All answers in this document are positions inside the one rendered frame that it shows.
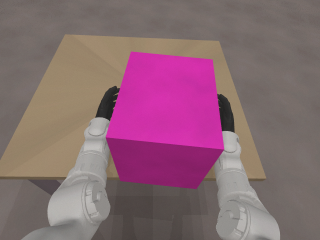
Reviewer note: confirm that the left robot hand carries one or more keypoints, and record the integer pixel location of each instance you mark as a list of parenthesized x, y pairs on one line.
[(105, 109)]

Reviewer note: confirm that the carton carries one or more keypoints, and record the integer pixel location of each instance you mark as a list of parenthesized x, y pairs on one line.
[(166, 128)]

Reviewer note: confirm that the left robot forearm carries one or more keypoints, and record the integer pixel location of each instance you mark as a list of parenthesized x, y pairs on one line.
[(92, 160)]

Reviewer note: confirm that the robot right upper arm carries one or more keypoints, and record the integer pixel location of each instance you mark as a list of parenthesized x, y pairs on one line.
[(238, 220)]

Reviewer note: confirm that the right robot forearm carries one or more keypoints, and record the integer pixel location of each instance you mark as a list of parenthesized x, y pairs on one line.
[(231, 177)]

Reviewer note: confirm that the robot left upper arm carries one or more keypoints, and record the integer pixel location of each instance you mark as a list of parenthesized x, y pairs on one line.
[(75, 212)]

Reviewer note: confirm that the table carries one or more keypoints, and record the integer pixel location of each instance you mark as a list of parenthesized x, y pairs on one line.
[(49, 137)]

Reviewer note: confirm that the right robot hand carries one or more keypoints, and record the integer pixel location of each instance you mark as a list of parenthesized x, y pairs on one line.
[(226, 115)]

